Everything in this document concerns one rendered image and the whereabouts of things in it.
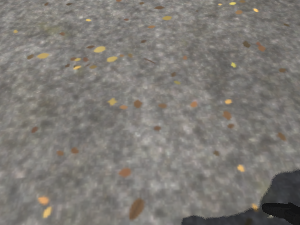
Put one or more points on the robot right hand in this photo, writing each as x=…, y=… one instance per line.
x=288, y=211

